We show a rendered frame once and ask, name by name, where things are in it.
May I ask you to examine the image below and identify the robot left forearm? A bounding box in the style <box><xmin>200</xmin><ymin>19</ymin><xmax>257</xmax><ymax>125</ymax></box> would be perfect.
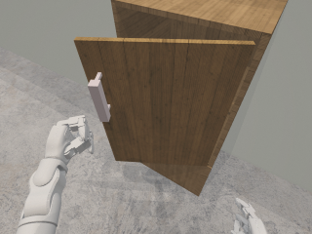
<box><xmin>16</xmin><ymin>158</ymin><xmax>68</xmax><ymax>234</ymax></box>

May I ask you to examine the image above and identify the left robot hand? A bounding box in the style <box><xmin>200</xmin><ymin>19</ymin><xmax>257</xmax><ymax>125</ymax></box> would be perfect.
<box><xmin>45</xmin><ymin>115</ymin><xmax>95</xmax><ymax>165</ymax></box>

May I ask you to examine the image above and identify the cupboard door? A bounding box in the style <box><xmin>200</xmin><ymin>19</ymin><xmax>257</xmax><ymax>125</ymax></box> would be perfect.
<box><xmin>73</xmin><ymin>36</ymin><xmax>255</xmax><ymax>167</ymax></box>

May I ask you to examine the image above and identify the right robot hand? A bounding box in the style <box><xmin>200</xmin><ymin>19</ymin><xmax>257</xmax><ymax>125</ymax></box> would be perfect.
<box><xmin>231</xmin><ymin>197</ymin><xmax>268</xmax><ymax>234</ymax></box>

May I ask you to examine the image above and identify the handle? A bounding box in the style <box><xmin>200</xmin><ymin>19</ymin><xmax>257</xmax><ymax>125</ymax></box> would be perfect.
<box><xmin>88</xmin><ymin>72</ymin><xmax>111</xmax><ymax>122</ymax></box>

